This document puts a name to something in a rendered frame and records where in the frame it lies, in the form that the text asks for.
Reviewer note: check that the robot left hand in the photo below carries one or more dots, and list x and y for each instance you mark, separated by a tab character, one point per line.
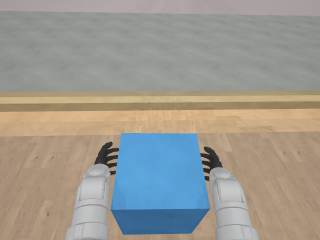
103	158

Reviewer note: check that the right robot forearm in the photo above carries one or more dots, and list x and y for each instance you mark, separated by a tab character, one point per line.
230	207

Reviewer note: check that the carton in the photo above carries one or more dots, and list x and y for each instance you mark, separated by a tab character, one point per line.
159	185

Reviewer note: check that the robot right hand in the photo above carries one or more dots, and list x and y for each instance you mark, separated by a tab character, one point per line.
213	162

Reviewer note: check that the left robot forearm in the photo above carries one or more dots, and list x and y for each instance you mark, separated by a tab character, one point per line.
91	207

